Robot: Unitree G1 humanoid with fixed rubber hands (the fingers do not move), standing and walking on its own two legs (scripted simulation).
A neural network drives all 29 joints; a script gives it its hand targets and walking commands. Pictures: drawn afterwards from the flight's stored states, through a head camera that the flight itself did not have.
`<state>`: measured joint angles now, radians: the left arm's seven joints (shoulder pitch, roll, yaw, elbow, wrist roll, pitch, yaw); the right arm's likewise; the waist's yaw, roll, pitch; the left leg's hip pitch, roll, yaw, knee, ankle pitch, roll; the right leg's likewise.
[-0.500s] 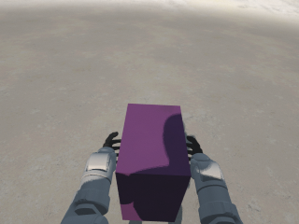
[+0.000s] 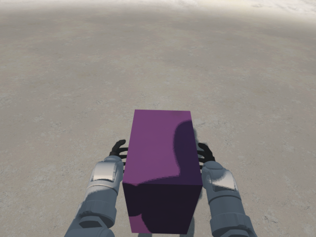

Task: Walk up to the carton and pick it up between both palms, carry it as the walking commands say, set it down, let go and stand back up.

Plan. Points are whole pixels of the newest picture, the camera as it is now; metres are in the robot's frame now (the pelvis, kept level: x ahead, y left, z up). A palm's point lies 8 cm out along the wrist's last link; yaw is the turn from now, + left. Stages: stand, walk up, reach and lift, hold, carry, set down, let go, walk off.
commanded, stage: carry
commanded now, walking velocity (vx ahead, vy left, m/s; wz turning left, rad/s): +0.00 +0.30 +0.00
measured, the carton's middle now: (160, 172) +0.33 +0.00 -0.01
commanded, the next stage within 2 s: none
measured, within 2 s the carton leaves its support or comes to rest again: neither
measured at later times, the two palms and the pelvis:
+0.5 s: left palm (55, 159) +0.29 +0.28 +0.08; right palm (154, 155) +0.30 +0.02 +0.09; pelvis +0.00 +0.12 -0.01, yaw +4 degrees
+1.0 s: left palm out of the picture +0.24 +0.40 +0.08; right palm (102, 169) +0.26 +0.15 +0.09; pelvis -0.04 +0.24 -0.01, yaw +5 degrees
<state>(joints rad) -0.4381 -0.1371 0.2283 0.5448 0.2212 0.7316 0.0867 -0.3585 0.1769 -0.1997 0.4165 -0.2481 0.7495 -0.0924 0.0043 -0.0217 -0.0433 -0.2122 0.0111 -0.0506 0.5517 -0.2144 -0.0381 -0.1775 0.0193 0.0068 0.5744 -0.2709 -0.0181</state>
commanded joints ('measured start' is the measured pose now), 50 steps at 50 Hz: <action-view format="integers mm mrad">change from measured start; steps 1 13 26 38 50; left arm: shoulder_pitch -689 -482 -495 -420 -486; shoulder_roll -1128 -1063 -1080 -1049 -1086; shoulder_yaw -585 -746 -815 -792 -832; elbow -236 -621 -823 -894 -878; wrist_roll -347 -497 -594 -560 -591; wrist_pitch -16 340 508 504 510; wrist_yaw -264 -188 -199 -190 -203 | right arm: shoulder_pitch -842 -638 -490 -500 -468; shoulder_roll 1040 1006 997 1016 1038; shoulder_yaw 620 769 741 792 759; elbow -232 -566 -722 -740 -726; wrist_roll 361 540 522 586 558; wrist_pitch -47 325 471 491 480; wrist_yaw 263 196 173 183 204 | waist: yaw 27 -18 24 0 0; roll -51 -100 167 -135 198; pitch -272 -406 -422 -449 -380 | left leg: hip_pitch -207 1 35 -1 114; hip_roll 40 58 118 -23 184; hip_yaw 19 24 -23 125 -94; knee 172 -75 6 -128 -255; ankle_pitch -162 -19 537 -44 82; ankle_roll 29 75 179 57 185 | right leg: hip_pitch -58 -121 -103 -55 -290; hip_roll -321 -241 -75 -289 -53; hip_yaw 292 31 -100 57 -133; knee -241 152 -58 67 276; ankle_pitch -218 391 -17 515 -289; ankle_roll -89 -8 40 0 46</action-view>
